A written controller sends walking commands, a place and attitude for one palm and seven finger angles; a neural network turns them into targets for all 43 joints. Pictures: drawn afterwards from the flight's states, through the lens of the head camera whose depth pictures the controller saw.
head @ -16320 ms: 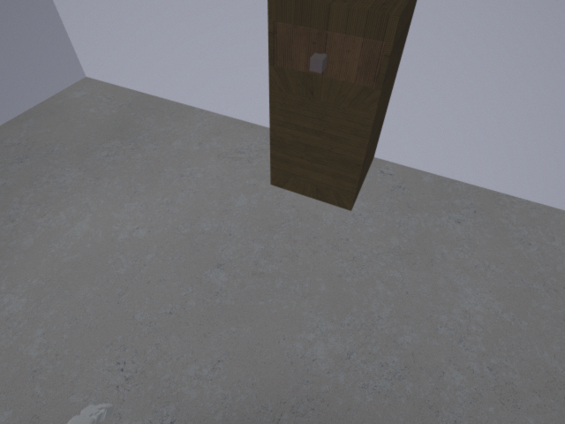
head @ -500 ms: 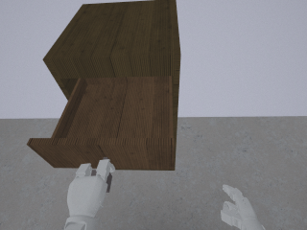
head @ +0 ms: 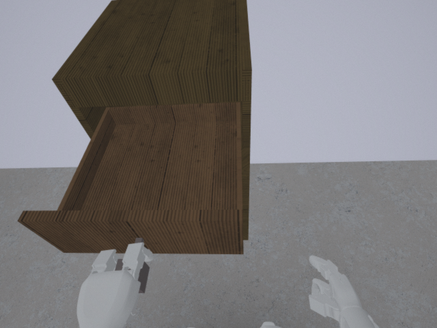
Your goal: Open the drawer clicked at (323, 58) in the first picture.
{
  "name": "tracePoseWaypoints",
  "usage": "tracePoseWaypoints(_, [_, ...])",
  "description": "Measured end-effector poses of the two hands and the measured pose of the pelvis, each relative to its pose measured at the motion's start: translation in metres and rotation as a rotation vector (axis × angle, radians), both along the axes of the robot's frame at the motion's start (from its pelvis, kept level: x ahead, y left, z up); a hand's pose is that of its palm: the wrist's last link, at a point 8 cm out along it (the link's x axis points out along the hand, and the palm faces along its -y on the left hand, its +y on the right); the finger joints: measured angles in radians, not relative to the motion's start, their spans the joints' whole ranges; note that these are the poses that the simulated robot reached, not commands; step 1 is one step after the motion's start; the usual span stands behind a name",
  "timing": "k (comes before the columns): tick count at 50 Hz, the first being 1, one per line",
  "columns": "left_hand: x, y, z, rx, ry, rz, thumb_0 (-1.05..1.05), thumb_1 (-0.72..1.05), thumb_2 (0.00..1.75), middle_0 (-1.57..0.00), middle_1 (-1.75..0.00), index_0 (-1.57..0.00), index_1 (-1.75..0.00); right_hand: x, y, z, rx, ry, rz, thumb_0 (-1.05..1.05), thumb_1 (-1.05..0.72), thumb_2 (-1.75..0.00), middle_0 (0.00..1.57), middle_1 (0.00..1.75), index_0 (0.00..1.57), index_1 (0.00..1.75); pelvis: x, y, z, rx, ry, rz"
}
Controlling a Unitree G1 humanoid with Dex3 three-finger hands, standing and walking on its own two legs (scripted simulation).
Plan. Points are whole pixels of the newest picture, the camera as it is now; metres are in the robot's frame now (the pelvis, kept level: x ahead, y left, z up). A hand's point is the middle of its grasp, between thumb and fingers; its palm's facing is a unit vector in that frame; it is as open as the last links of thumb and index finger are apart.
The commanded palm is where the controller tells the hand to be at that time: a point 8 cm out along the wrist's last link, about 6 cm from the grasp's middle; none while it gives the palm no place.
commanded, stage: open the thumb to release the handle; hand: left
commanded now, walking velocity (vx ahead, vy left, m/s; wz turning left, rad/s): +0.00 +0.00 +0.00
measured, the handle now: (134, 263) +0.23 +0.18 +0.01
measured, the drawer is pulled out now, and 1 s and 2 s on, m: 0.30 0.30 0.30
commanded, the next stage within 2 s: lift the hand off the handle in 0.46 s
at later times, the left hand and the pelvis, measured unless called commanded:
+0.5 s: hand (127, 293) +0.18 +0.18 +0.00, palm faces +0.02 -0.12 -0.99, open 12.6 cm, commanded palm +0.16 +0.18 +0.05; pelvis -0.01 -0.01 +0.01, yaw +2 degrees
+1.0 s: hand (128, 280) +0.20 +0.18 +0.00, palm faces +0.03 -0.13 -0.99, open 13.6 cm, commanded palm +0.17 +0.19 +0.07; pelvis -0.01 +0.01 +0.02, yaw +1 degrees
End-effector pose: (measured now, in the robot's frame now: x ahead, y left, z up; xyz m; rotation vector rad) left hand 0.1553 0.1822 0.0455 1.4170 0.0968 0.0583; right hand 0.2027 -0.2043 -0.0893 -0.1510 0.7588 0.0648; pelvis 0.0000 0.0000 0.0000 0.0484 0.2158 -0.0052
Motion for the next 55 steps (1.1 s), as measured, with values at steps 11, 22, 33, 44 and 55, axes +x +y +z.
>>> tracePoseWaypoints(11, [0.004, -0.001, 0.0, 0.043, -0.059, 0.027, 0.04, 0.33, 0.67, -0.39, -1.31, -0.32, -1.24, -0.01, -0.012, -0.016, -0.041, 0.074, -0.022, 0.01, -0.9, -0.9, 0.2, 0.3, 0.2, 0.3, -0.007, -0.002, -0.001, -0.002, -0.003, 0.027])
tracePoseWaypoints(22, [0.007, -0.001, 0.004, 0.035, -0.031, 0.037, 0.0, -0.2, 0.44, -0.34, -1.23, -0.35, -1.24, -0.01, -0.007, 0.001, -0.033, 0.042, -0.025, 0.01, -0.9, -0.9, 0.2, 0.3, 0.2, 0.3, -0.012, -0.006, 0.01, -0.003, -0.035, 0.027])
tracePoseWaypoints(33, [0.011, -0.001, -0.001, 0.031, -0.041, 0.026, 0.0, -0.46, 0.32, -0.32, -1.2, -0.34, -1.23, -0.005, -0.006, 0.004, -0.053, 0.031, -0.018, 0.01, -0.9, -0.9, 0.2, 0.3, 0.2, 0.3, -0.014, -0.002, 0.01, -0.008, -0.034, 0.032])
tracePoseWaypoints(44, [0.022, 0.001, 0.0, 0.036, -0.048, 0.015, 0.0, -0.49, 0.31, -0.32, -1.2, -0.35, -1.23, -0.009, 0.003, 0.002, -0.041, 0.056, -0.032, 0.01, -0.9, -0.9, 0.2, 0.3, 0.2, 0.3, -0.014, 0.004, 0.011, -0.012, -0.035, 0.031])
tracePoseWaypoints(55, [0.026, 0.008, 0.024, 0.015, -0.061, 0.027, 0.0, -0.49, 0.3, -0.32, -1.2, -0.38, -1.23, -0.012, 0.006, 0.012, -0.026, 0.057, -0.05, 0.01, -0.9, -0.9, 0.2, 0.3, 0.2, 0.3, -0.009, 0.009, 0.021, -0.017, -0.067, 0.018])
